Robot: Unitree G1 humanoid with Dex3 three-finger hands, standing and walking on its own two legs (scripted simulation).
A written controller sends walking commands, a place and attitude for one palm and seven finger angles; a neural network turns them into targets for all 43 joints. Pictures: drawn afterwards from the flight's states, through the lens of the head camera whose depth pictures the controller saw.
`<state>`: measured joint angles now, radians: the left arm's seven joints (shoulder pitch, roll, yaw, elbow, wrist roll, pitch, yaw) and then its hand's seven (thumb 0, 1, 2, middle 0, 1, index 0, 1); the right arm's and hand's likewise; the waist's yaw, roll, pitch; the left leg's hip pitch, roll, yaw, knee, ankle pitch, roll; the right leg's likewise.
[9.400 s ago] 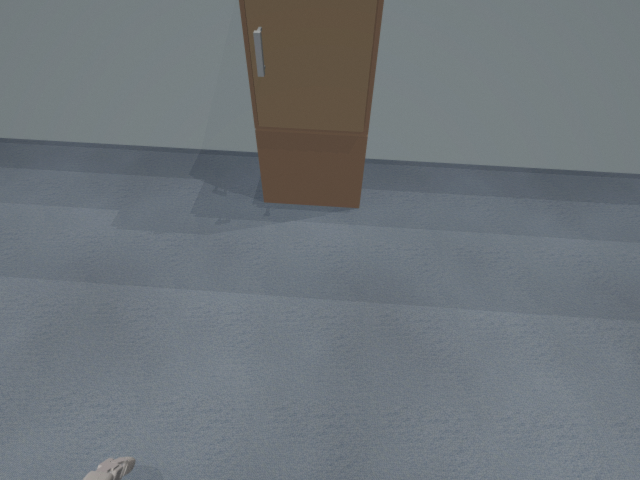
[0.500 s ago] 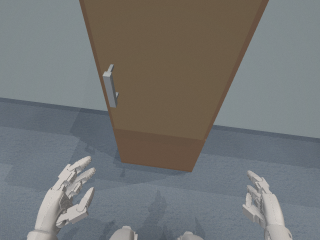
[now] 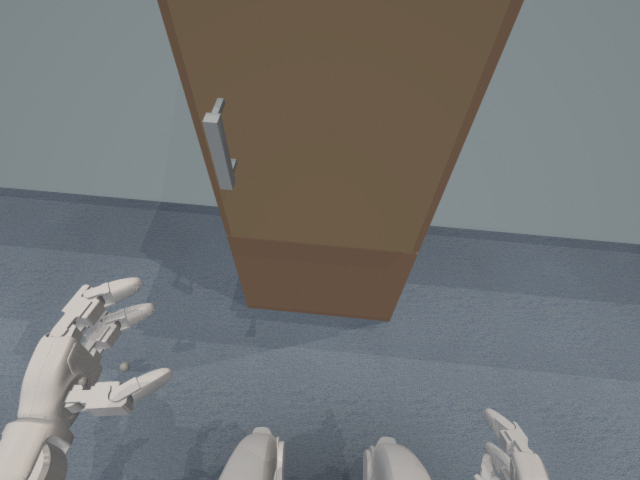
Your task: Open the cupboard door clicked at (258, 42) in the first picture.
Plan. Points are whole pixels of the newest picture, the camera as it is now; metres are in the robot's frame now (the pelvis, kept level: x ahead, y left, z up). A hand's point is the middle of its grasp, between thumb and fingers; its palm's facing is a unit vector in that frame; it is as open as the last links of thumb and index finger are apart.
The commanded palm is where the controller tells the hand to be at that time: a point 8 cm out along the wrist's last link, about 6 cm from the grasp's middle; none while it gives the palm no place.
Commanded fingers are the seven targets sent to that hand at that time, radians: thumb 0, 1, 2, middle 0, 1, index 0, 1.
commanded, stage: raise the hand with hooked fingers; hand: left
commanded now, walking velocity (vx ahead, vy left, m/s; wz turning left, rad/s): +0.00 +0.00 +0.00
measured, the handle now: (223, 145) +0.59 +0.18 +0.04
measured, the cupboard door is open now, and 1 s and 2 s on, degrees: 0 0 0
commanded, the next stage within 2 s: move the hooked fingers beside the handle in 1.24 s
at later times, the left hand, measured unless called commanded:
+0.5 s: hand (92, 337) +0.27 +0.27 +0.05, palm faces -0.05 -1.00 -0.07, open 13.8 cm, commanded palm +0.25 +0.32 +0.06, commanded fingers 0.00 -0.50 0.30 -0.30 -1.20 -0.30 -1.20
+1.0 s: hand (94, 302) +0.30 +0.27 +0.06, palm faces -0.07 -1.00 -0.05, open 14.0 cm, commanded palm +0.28 +0.33 +0.06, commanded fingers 0.00 -0.50 0.30 -0.30 -1.20 -0.30 -1.20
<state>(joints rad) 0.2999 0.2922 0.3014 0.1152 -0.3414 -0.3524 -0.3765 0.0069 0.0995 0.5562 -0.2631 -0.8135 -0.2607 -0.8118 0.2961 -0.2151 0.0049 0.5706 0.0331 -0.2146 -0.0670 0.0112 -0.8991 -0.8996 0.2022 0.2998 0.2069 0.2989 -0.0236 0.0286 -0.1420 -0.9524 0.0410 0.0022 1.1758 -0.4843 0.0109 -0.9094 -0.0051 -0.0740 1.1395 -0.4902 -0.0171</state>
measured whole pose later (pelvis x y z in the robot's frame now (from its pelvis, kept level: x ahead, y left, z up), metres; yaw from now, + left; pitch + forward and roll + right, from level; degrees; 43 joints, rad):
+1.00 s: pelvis +0.02 +0.01 +0.01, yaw +0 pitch +16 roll -3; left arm 0.02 0.43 0.44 0.39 -0.38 -0.35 -0.58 -0.01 -0.50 0.30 -0.30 -1.20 -0.30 -1.19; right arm 0.29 -0.29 0.02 0.54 0.04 -0.20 -0.06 0.01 -0.90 -0.90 0.20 0.30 0.21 0.30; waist -0.04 0.01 -0.13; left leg -0.92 0.04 0.00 1.13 -0.49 0.02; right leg -0.87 0.00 -0.07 1.08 -0.49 -0.01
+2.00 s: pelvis +0.02 +0.01 +0.00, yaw -1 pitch +20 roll -3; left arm -0.37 0.49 0.44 0.73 -0.28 -0.35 -0.54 -0.01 -0.50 0.30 -0.30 -1.20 -0.30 -1.19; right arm 0.31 -0.29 0.03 0.58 0.03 -0.12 -0.06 0.01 -0.90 -0.90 0.20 0.30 0.21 0.30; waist -0.07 0.01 -0.13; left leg -1.01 0.05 0.00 1.17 -0.51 0.02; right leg -0.96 0.01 -0.07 1.11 -0.50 -0.01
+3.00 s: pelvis +0.01 +0.02 -0.03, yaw -3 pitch +28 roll -5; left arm -1.01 0.75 0.48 1.23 -0.08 -0.35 -0.45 -0.01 -0.50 0.30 -0.30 -1.20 -0.30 -1.20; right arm 0.36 -0.29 0.08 0.61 0.00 0.03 -0.04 0.00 -0.90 -0.90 0.20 0.30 0.21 0.30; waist -0.22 0.02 -0.10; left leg -1.26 0.06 -0.01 1.29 -0.52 0.04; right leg -1.19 0.02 -0.08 1.19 -0.48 0.01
